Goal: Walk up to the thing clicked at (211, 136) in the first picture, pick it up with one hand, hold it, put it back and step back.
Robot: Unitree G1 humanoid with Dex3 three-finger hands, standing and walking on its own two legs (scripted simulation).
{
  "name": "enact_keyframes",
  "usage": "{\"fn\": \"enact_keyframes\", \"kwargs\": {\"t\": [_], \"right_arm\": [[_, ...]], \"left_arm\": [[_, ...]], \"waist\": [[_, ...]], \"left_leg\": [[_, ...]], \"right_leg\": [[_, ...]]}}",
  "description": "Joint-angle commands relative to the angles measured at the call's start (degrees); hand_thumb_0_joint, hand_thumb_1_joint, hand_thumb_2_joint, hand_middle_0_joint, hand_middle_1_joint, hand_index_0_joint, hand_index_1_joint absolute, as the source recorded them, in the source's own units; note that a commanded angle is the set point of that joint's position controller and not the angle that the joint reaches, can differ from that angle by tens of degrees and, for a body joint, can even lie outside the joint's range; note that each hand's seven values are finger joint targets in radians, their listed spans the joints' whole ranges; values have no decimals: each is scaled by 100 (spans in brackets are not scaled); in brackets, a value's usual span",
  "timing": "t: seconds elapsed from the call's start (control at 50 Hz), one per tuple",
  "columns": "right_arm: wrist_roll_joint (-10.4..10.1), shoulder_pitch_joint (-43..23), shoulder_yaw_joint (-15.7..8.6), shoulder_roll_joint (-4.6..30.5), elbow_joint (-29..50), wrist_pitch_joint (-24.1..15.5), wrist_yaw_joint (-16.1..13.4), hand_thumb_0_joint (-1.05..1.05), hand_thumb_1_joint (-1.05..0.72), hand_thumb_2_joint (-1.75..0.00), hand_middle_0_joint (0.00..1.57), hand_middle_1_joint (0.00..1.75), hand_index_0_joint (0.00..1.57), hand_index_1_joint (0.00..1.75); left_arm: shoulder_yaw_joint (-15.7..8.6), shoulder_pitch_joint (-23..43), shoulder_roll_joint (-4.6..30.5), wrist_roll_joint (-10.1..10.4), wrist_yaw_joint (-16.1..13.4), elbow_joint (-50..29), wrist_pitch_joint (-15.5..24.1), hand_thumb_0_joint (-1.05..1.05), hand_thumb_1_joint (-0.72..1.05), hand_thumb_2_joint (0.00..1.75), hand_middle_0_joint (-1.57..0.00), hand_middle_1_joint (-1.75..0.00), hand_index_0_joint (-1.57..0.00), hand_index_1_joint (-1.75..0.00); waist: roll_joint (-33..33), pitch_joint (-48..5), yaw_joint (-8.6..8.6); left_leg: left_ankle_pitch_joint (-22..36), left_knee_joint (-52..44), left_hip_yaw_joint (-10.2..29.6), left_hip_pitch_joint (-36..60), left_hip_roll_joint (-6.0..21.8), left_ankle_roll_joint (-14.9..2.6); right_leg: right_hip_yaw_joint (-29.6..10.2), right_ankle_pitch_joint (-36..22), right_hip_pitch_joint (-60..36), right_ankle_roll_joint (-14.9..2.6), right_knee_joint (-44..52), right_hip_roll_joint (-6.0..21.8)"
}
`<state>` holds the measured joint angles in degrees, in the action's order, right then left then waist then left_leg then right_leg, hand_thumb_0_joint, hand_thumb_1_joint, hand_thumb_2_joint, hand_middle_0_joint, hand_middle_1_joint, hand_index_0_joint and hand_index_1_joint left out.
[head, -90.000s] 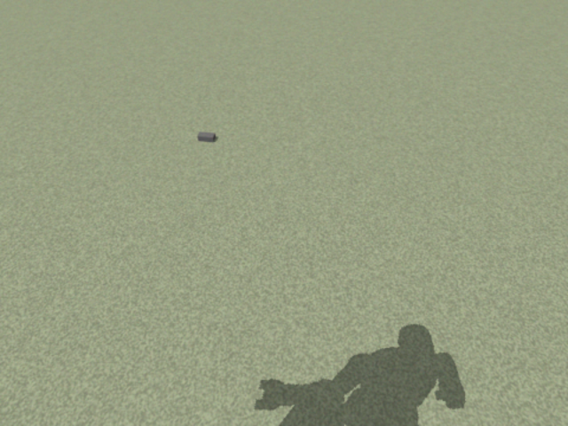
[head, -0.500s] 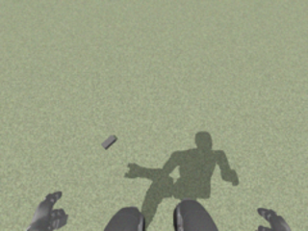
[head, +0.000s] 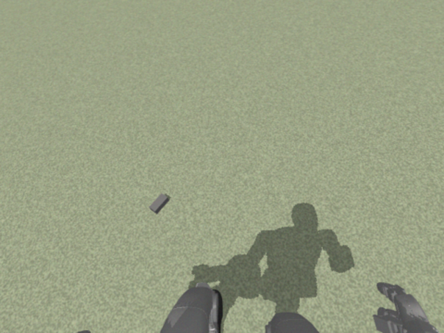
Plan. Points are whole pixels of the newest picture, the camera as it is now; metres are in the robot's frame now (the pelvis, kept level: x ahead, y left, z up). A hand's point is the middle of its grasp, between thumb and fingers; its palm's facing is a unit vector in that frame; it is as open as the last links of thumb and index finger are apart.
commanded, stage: step back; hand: left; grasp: from above
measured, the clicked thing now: (159, 203) +0.69 +0.40 -0.73
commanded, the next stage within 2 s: stand in 1.92 s
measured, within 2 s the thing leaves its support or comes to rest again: neither
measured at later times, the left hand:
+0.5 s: hand out of the picture -0.04 +0.28 -0.14, palm faces +0.11 -0.94 -0.32, open 7.4 cm
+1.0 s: hand out of the picture -0.26 +0.28 -0.13, palm faces +0.07 -0.91 -0.41, open 7.4 cm
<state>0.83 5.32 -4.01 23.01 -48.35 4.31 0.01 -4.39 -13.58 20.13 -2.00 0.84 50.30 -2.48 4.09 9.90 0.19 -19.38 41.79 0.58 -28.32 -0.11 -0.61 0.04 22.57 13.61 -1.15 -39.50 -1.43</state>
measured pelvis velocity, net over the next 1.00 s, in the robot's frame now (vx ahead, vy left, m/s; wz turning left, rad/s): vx -0.29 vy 0.00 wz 0.07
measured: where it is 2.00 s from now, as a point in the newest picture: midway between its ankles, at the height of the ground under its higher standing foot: outside the picture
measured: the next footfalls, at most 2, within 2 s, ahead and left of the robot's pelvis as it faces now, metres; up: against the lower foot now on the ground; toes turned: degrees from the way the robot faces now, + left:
left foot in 0.34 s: -0.10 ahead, +0.13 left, +0.00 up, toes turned +5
right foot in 0.72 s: -0.24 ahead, -0.14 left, +0.00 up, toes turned +3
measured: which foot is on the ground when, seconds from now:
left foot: up 0.00-0.32, down 0.34-0.76, up 0.78-1.00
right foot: down 0.00-0.36, up 0.38-0.70, down 0.72-1.00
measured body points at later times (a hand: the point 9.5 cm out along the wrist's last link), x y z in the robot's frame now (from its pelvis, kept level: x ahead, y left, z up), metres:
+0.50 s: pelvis -0.15 +0.01 +0.01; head -0.11 +0.05 +0.46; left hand -0.05 +0.33 -0.11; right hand -0.05 -0.29 -0.09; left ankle -0.14 +0.12 -0.72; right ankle -0.14 -0.13 -0.63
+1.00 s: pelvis -0.29 +0.00 +0.01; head -0.26 -0.01 +0.46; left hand -0.27 +0.32 -0.10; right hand -0.20 -0.31 -0.12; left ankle -0.31 +0.12 -0.71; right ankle -0.28 -0.14 -0.72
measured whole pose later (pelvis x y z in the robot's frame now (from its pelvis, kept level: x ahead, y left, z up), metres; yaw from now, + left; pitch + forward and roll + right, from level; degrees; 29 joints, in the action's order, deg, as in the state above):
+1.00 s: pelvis -0.29 +0.00 +0.01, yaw +4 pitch -1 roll +0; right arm 0.9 13.4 -2.9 22.9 -54.2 1.9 0.1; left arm -4.4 -14.2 21.0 -3.0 0.5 52.3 -1.0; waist 1.8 4.4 2.0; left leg -26.1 42.4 3.0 -17.8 -1.7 0.8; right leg 0.3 19.7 16.0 0.8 -36.8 2.5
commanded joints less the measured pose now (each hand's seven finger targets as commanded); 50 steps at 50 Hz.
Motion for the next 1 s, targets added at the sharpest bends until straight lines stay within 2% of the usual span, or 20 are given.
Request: {"fn": "enact_keyframes", "kwargs": {"t": [0.0, 0.02, 0.06, 0.12, 0.22, 0.3, 0.34, 0.36, 0.38, 0.44, 0.6, 0.68, 0.7, 0.72, 0.74, 0.76, 0.78, 0.84, 0.92, 0.98], "right_arm": [[-25, 90, -346, 1298, 342, -155, -117, 0, -90, -90, 20, 30, 20, 30], [-44, 490, -331, 1196, 176, -168, -106, 0, -90, -90, 20, 30, 20, 30], [-37, 854, -181, 889, 57, -221, -155, 0, -90, -90, 20, 30, 20, 30], [-37, 703, -133, 950, 165, -293, -191, 0, -90, -90, 20, 30, 20, 30], [48, 695, -89, 810, 270, -376, -223, 0, -90, -90, 20, 30, 20, 30], [69, 1535, -208, 929, -124, -368, -191, 0, -90, -90, 20, 30, 20, 30], [184, 1251, -398, 1732, 0, -356, -175, 0, -90, -90, 20, 30, 20, 30], [145, 833, -442, 2207, 185, -325, -123, 0, -90, -90, 20, 30, 20, 30], [167, 526, -421, 2078, 249, -377, -156, 0, -90, -90, 20, 30, 20, 30], [221, -56, -194, 1322, 388, -393, -206, 0, -90, -90, 20, 30, 20, 30], [148, 436, -267, 1282, 399, -308, -147, 0, -90, -90, 20, 30, 20, 30], [85, 8, -322, 1552, 470, -183, -103, 0, -90, -90, 20, 30, 20, 30], [72, -45, -278, 1399, 451, -155, -89, 0, -90, -90, 20, 30, 20, 30], [41, -39, -198, 1111, 499, -177, -66, 0, -90, -90, 20, 30, 20, 30], [5, -376, -136, 862, 687, -228, -103, 0, -90, -90, 20, 30, 20, 30], [42, -390, -253, 1120, 573, -205, -176, 0, -90, -90, 20, 30, 20, 30], [17, -197, -318, 1301, 410, -203, -149, 0, -90, -90, 20, 30, 20, 30], [-30, 211, -167, 917, 102, -309, -99, 0, -90, -90, 20, 30, 20, 30], [41, 119, -80, 848, 97, -493, -66, 0, -90, -90, 20, 30, 20, 30], [92, 733, -152, 759, -225, -659, -78, 0, -90, -90, 20, 30, 20, 30]], "left_arm": [[-516, 812, 1928, -90, -205, -909, 163, 0, 90, 90, -20, -30, -20, -30], [-452, 1164, 1640, -78, -221, -970, 195, 0, 90, 90, -20, -30, -20, -30], [-450, 1194, 1344, -42, -219, -950, 179, 0, 90, 90, -20, -30, -20, -30], [-416, 470, 1292, -92, -253, -941, 178, 0, 90, 90, -20, -30, -20, -30], [-445, 97, 1408, -27, -350, -896, 78, 0, 90, 90, -20, -30, -20, -30], [-361, 749, 1480, 96, -279, -1080, -58, 0, 90, 90, -20, -30, -20, -30], [-222, 734, 1059, 158, -243, -1195, -78, 0, 90, 90, -20, -30, -20, -30], [-352, 1137, 1308, 157, -317, -1215, -76, 0, 90, 90, -20, -30, -20, -30], [-393, 1225, 1456, 89, -331, -1123, -81, 0, 90, 90, -20, -30, -20, -30], [-365, 548, 1258, 211, -258, -738, -106, 0, 90, 90, -20, -30, -20, -30], [-234, 400, 1145, 79, -215, -573, 111, 0, 90, 90, -20, -30, -20, -30], [-224, -484, 1152, 48, -156, 0, 220, 0, 90, 90, -20, -30, -20, -30], [-273, -586, 1245, 1, -161, 130, 234, 0, 90, 90, -20, -30, -20, -30], [-378, -513, 1552, -87, -157, 77, 254, 0, 90, 90, -20, -30, -20, -30], [-508, -230, 2113, -102, -141, -133, 231, 0, 90, 90, -20, -30, -20, -30], [-549, 324, 2520, -147, -152, -335, 211, 0, 90, 90, -20, -30, -20, -30], [-483, 770, 2255, -116, -177, -455, 224, 0, 90, 90, -20, -30, -20, -30], [-319, 824, 1460, -81, -205, -402, 319, 0, 90, 90, -20, -30, -20, -30], [-385, 165, 1593, -148, -149, -298, 352, 0, 90, 90, -20, -30, -20, -30], [-339, 357, 1562, -39, -86, -353, 228, 0, 90, 90, -20, -30, -20, -30]], "waist": [[-1622, -125, 76], [-1137, -287, -248], [-1224, -651, -372], [-1278, -935, 135], [-1768, -1418, 373], [-1257, -1581, -122], [712, -1394, -35], [1115, -1124, -310], [876, -768, -262], [234, -735, 236], [699, -1408, -204], [723, -1872, 135], [469, -1776, 194], [-360, -1499, 171], [-1684, -1066, 341], [-2037, -682, 464], [-1778, -294, 175], [-1100, -597, -49], [-1598, -828, 388], [-1484, -1132, 68]], "left_leg": [[-891, 2604, 1117, 288, -527, 203], [-533, 2699, 1118, 185, -740, 188], [-347, 2803, 911, 12, -920, 198], [-676, 2147, 697, -364, -678, 340], [-1134, 249, 318, 39, -121, 234], [817, -1902, -288, 1493, -185, 24], [2055, -2092, 2282, 1993, 1564, -702], [2118, -2380, 3021, 929, 2318, -1628], [2048, -2469, 3225, 337, 2498, -1821], [2859, -1828, 1229, 944, 1392, -1158], [2047, -1479, 1172, 2625, 1482, -1383], [1058, -1135, 861, 1869, 1316, -1012], [686, -933, 758, 1401, 1116, -785], [-50, -305, 517, 365, 693, -435], [-1092, 516, 262, -535, -285, -37], [-1462, 1502, 733, 138, -184, 173], [-1186, 1902, 974, 611, 25, 151], [-563, 1838, 705, 258, -505, 76], [-879, 24, 118, 12, -215, 183], [78, -2396, -153, 1672, -226, 95]], "right_leg": [[-2702, 691, 2000, -1392, 2784, 2236], [-1549, -418, 1417, -975, 2302, 1603], [-712, -1392, 697, -522, 1965, 1092], [-890, -2051, -608, -779, 1544, 1326], [-1058, -3722, -1611, -1045, 874, 1786], [-696, -2805, -640, -635, 267, 1501], [-14, -228, 1266, -75, -1098, 278], [-346, 1582, 1165, 48, -2171, -188], [-923, 1568, 989, 59, -2938, -77], [-1103, 668, 1391, -36, -3613, -392], [-394, 676, 1180, 341, -800, 47], [153, -435, -374, 55, 1481, 23], [2, -551, -682, -67, 1773, 22], [-1243, 21, -809, -308, 1811, 627], [-2803, 847, -152, -911, 2279, 1726], [-3598, 1368, 1371, -1567, 2688, 2571], [-3270, 1619, 2113, -1456, 2768, 2529], [-1136, -721, 665, -841, 1767, 1253], [-1239, -199, -657, -830, 1614, 1211], [-967, -720, -295, -684, 791, 1262]]}}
